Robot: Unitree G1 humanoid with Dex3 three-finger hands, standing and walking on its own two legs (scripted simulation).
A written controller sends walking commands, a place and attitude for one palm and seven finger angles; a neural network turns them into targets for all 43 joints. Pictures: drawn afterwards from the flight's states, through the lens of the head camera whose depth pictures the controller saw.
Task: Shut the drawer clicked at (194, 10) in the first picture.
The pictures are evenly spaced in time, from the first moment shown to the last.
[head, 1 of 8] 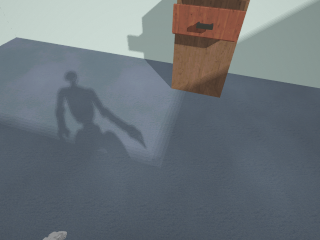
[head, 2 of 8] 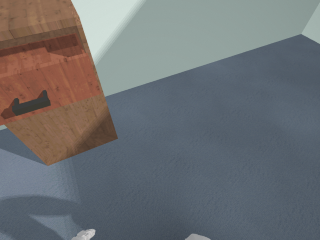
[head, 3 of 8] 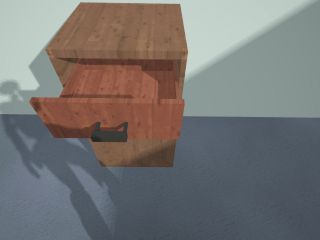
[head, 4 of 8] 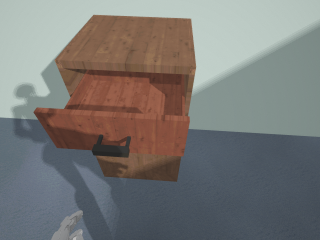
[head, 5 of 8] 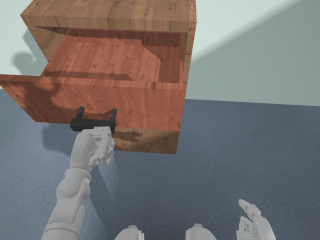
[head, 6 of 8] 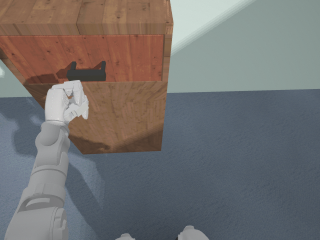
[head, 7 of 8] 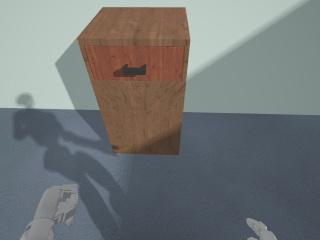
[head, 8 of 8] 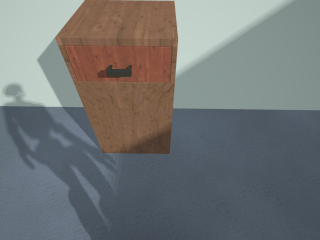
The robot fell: no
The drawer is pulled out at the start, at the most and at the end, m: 0.22 0.22 0.00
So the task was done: yes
